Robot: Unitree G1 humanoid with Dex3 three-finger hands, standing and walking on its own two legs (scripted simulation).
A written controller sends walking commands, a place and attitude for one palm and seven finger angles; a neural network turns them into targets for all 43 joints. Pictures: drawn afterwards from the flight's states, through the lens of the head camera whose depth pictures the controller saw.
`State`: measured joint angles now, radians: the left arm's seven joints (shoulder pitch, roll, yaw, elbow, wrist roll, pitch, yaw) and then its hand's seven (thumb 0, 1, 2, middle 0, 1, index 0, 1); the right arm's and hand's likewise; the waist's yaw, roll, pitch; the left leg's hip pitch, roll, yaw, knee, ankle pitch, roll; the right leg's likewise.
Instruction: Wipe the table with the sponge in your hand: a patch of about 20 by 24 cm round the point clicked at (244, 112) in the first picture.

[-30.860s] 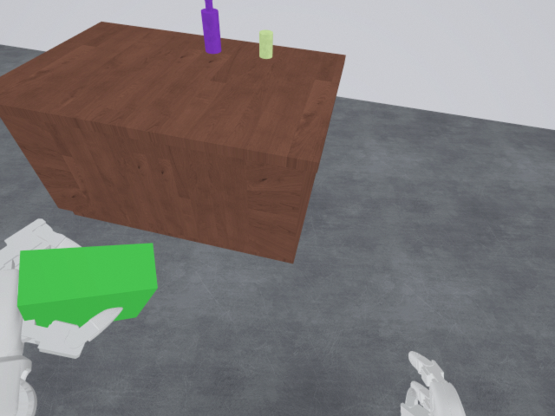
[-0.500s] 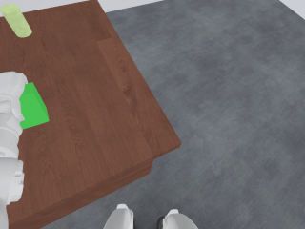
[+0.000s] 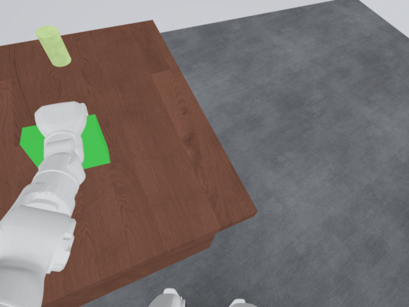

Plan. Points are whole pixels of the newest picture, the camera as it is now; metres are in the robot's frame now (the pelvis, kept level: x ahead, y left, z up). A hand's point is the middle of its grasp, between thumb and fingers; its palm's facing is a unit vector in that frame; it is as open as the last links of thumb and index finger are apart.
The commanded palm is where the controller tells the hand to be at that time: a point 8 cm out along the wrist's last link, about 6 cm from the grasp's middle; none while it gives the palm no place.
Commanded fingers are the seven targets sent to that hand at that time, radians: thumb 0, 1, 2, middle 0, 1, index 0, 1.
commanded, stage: slide across to the middle lane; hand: left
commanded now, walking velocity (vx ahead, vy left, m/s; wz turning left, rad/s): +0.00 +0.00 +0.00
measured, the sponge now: (72, 152) +0.44 +0.30 -0.03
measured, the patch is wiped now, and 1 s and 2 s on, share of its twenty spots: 0.45 0.55 0.65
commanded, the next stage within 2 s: wipe back along the middle lane in 0.08 s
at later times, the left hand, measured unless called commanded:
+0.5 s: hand (88, 142) +0.44 +0.25 +0.00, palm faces -0.13 +0.02 -0.99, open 9.1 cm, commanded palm +0.41 +0.23 +0.03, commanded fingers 0.00 0.10 1.30 -1.20 -1.60 -1.20 -1.60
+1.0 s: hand (93, 160) +0.40 +0.23 +0.00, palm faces -0.08 +0.01 -1.00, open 9.1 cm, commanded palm +0.36 +0.21 +0.03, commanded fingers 0.00 0.10 1.30 -1.20 -1.60 -1.20 -1.60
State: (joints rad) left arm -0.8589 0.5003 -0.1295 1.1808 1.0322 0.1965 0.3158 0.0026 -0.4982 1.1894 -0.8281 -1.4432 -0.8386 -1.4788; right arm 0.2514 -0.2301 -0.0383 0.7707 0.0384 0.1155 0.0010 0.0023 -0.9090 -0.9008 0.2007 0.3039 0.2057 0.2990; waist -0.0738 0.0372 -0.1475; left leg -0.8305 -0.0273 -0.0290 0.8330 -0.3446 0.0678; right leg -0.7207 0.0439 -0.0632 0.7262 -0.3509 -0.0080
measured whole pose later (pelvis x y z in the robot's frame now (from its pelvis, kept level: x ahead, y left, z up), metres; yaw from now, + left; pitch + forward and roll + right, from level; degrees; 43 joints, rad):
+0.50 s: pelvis +0.02 -0.02 +0.01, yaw -1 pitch +18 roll -3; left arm -0.69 0.43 -0.10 1.10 1.00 0.24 0.39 -0.01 -0.43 1.14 -0.78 -1.48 -0.79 -1.51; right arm 0.26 -0.26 -0.05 0.78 0.06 0.17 0.02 0.00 -0.91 -0.90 0.20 0.30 0.20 0.30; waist -0.06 0.05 -0.16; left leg -0.71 0.00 -0.01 0.75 -0.35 0.05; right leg -0.62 0.07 -0.03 0.66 -0.35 -0.03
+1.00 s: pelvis +0.02 -0.01 +0.02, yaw -1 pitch +14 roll -3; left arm -0.52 0.30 -0.19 0.90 1.00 0.35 0.42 0.01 -0.41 1.13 -0.76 -1.51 -0.78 -1.53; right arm 0.17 -0.23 -0.04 0.71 0.07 0.22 0.02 0.00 -0.91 -0.90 0.20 0.30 0.20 0.30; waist -0.01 0.04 -0.17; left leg -0.62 -0.03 0.00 0.71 -0.34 0.06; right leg -0.53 0.04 -0.03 0.64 -0.34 -0.02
